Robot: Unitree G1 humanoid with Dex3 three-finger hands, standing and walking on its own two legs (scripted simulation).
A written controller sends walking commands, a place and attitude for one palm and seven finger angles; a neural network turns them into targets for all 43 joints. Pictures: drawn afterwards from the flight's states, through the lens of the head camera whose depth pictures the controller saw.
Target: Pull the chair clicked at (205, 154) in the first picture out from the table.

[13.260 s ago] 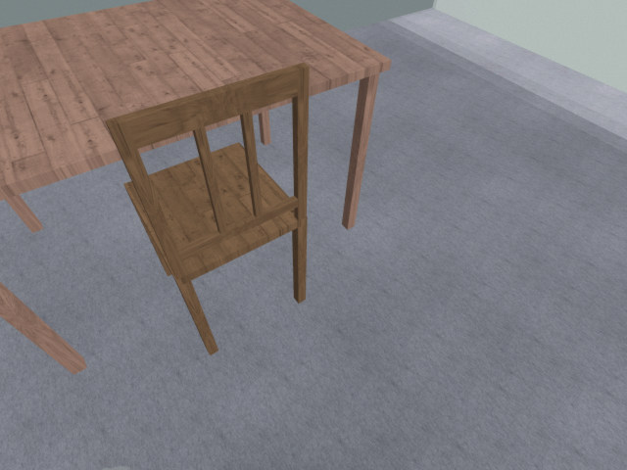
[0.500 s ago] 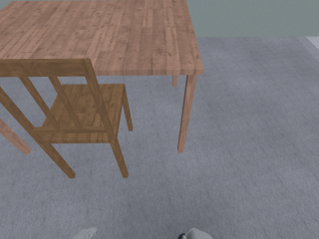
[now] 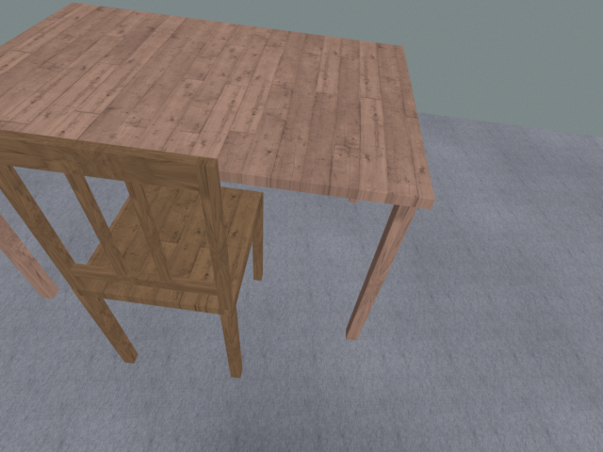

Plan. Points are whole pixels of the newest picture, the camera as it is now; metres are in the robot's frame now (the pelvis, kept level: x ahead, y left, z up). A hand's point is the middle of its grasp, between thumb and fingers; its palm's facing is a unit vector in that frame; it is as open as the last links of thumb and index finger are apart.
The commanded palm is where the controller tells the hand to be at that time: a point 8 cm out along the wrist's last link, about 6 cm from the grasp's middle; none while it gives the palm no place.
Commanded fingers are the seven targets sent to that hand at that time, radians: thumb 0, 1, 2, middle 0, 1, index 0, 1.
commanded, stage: come to a stop and stand still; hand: left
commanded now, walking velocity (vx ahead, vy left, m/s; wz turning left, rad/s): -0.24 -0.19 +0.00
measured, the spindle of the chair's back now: (101, 229) +0.47 +0.43 -0.08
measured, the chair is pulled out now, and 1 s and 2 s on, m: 0.00 0.00 0.00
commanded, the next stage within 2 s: look again from close up in 1.04 s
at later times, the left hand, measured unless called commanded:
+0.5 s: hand out of the picture -0.02 +0.12 -0.16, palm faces +0.03 -0.97 -0.22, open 7.4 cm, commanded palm none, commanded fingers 0.00 0.90 0.90 -0.20 -0.30 -0.20 -0.30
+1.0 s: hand out of the picture -0.02 +0.16 -0.18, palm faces +0.03 -0.98 -0.18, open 7.4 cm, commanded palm none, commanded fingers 0.00 0.90 0.90 -0.20 -0.30 -0.20 -0.30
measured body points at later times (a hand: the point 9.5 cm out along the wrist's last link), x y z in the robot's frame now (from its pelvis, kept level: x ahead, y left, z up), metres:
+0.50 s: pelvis -0.03 -0.06 +0.01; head -0.03 -0.08 +0.46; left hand -0.02 +0.17 -0.14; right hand -0.02 -0.30 -0.16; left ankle -0.01 +0.09 -0.70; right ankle -0.05 -0.17 -0.74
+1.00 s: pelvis -0.03 -0.01 +0.00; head -0.01 -0.01 +0.45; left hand -0.02 +0.21 -0.16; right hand +0.00 -0.25 -0.15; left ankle -0.05 +0.09 -0.74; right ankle -0.05 -0.17 -0.74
